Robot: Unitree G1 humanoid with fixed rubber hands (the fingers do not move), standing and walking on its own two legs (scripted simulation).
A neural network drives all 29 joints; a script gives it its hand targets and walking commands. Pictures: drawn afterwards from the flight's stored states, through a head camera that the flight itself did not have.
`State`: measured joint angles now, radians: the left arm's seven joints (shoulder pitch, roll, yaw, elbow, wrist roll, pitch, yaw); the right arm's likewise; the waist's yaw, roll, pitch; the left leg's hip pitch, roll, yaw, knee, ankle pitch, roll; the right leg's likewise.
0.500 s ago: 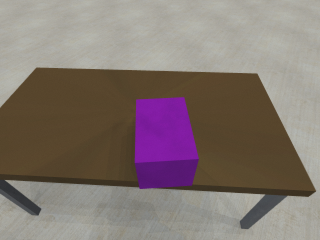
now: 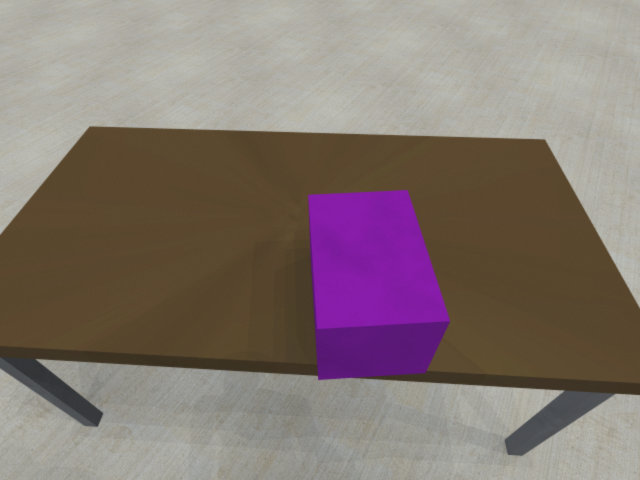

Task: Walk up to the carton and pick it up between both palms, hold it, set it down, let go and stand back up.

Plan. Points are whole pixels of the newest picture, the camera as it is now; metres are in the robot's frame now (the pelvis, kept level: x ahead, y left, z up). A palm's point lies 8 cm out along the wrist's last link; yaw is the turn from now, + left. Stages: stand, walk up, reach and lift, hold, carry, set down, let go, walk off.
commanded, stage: walk up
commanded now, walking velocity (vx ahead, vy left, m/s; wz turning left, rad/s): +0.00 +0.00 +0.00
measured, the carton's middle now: (364, 280) +0.46 -0.07 -0.09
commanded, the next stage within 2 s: stand in 0.68 s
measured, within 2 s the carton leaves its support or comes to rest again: neither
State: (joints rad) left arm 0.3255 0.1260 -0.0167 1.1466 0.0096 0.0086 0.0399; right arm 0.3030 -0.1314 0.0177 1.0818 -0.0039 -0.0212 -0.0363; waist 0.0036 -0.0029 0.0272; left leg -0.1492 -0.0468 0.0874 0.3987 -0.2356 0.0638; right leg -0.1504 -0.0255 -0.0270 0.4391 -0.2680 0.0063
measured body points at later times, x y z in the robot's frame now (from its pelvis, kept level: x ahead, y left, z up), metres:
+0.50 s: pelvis +0.00 -0.09 +0.01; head +0.00 -0.11 +0.45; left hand +0.01 +0.13 -0.14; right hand -0.04 -0.31 -0.17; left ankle -0.02 +0.05 -0.72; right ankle +0.01 -0.19 -0.74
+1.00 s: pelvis +0.00 -0.08 +0.00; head +0.01 -0.08 +0.45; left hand -0.02 +0.14 -0.16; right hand -0.03 -0.29 -0.16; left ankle -0.02 +0.04 -0.74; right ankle +0.01 -0.19 -0.74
